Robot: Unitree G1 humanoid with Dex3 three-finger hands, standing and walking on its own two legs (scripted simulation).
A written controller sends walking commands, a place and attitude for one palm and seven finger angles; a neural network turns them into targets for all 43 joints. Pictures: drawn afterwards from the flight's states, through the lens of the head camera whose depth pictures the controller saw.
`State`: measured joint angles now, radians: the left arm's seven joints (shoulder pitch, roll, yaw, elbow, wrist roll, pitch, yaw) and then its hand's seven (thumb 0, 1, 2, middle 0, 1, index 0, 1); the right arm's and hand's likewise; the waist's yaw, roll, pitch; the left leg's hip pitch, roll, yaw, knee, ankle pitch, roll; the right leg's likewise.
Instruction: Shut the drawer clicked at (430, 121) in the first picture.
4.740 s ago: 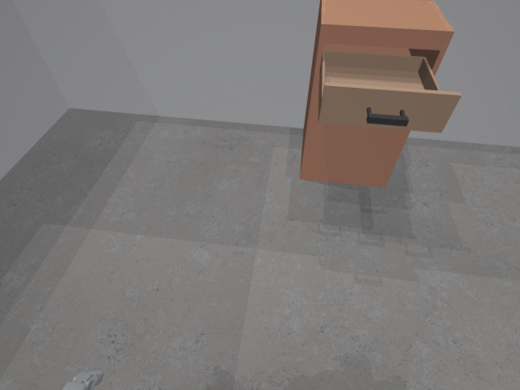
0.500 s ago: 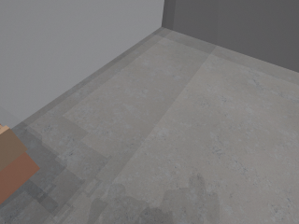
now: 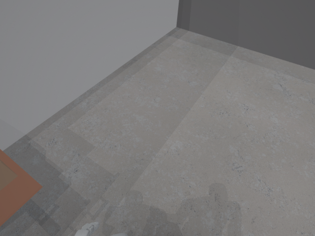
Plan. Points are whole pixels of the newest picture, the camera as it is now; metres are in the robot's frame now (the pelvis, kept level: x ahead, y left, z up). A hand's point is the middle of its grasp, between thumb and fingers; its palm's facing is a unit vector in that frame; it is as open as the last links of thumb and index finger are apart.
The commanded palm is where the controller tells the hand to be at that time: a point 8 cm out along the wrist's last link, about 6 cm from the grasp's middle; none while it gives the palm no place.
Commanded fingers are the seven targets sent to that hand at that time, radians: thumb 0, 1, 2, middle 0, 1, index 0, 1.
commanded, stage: turn to face it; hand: left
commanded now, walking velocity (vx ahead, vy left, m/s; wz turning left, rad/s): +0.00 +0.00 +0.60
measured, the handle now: out of the picture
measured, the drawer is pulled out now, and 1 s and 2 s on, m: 0.30 0.30 0.30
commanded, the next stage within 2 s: take the last steps up to it in 1.52 s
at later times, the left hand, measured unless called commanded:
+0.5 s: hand out of the picture +0.04 +0.24 -0.14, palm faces +0.30 -0.91 -0.29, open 7.4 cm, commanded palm none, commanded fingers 0.00 0.90 0.90 -0.20 -0.30 -0.20 -0.30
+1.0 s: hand out of the picture -0.12 +0.16 -0.16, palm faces +0.62 -0.74 -0.25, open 7.4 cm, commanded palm none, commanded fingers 0.00 0.90 0.90 -0.20 -0.30 -0.20 -0.30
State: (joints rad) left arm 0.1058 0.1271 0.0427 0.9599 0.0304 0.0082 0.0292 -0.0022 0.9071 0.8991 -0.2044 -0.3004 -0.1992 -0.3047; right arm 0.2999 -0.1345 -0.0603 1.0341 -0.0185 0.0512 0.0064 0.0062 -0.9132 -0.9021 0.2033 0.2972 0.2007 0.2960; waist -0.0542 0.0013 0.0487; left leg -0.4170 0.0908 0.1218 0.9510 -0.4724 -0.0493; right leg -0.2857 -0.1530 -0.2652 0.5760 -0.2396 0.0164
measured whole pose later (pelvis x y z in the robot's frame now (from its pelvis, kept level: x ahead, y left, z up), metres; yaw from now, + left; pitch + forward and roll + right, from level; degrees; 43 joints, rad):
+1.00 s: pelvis -0.02 -0.03 +0.00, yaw +37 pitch +0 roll +1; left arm 0.28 0.22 0.05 0.91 0.03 0.03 0.01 0.00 0.90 0.90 -0.21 -0.30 -0.20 -0.31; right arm 0.10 -0.26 -0.07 0.91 -0.02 0.07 0.03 0.01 -0.91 -0.90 0.20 0.30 0.20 0.30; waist 0.03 -0.02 0.09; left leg -0.29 0.03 0.08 0.66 -0.38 -0.05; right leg -0.24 -0.19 -0.28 0.60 -0.33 0.03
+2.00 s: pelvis -0.06 +0.00 +0.01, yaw +56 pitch -1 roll -1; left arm 0.38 0.22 0.06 1.10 0.03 0.04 -0.01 0.01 0.91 0.90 -0.20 -0.30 -0.19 -0.30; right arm 0.31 -0.16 -0.03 1.02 -0.03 -0.03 -0.01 0.00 -0.91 -0.90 0.20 0.30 0.20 0.30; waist 0.01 -0.03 -0.01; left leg -0.11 0.02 0.07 0.44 -0.32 0.02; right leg -0.41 -0.08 -0.08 0.93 -0.38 0.00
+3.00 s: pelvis +0.13 +0.23 +0.01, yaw +56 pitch -1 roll +0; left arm 0.31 0.14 0.03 1.14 0.01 0.01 0.03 0.00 0.91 0.90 -0.20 -0.30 -0.19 -0.30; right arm 0.15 -0.14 -0.02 1.05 -0.01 -0.04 -0.05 -0.02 -0.96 -0.90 0.21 0.30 0.21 0.30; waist 0.04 -0.04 0.06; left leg -0.19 0.01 0.13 0.43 -0.22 0.05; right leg -0.32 -0.06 -0.04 0.82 -0.43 0.02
